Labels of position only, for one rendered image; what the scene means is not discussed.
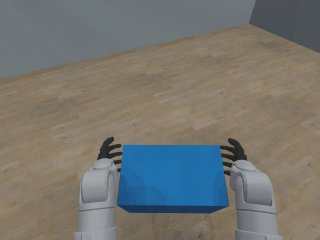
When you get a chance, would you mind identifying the right robot hand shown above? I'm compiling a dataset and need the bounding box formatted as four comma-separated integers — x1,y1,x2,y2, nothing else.
220,138,248,176

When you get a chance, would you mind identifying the carton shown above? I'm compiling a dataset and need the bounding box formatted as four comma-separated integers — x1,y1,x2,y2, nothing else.
116,145,230,214

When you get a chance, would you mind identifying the left robot forearm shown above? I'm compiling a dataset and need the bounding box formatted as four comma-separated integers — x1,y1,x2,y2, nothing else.
73,158,119,240

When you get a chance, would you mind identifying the right robot forearm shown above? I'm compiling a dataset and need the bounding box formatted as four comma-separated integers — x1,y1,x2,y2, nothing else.
229,160,283,240

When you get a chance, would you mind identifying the left robot hand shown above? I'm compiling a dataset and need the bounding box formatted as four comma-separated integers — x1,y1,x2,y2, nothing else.
97,137,123,172

